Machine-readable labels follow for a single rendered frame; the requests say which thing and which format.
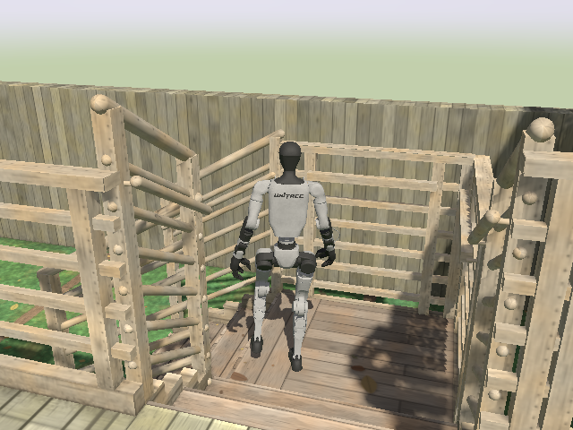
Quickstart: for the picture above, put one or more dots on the humanoid robot head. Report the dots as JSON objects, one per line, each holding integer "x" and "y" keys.
{"x": 289, "y": 155}

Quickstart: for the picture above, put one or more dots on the robot right forearm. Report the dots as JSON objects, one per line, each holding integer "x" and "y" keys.
{"x": 327, "y": 237}

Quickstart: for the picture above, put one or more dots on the right robot thigh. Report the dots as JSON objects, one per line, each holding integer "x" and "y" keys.
{"x": 304, "y": 273}

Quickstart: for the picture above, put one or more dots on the left robot upper arm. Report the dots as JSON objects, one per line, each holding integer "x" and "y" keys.
{"x": 259, "y": 189}

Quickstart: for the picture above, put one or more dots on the robot left forearm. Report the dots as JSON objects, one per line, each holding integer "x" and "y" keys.
{"x": 243, "y": 240}

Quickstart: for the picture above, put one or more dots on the right robot hand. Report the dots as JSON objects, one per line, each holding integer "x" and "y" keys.
{"x": 324, "y": 253}

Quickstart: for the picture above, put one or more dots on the left robot hand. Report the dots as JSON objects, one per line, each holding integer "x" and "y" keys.
{"x": 234, "y": 266}

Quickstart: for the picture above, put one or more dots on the right robot upper arm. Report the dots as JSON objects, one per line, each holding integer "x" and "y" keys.
{"x": 316, "y": 190}

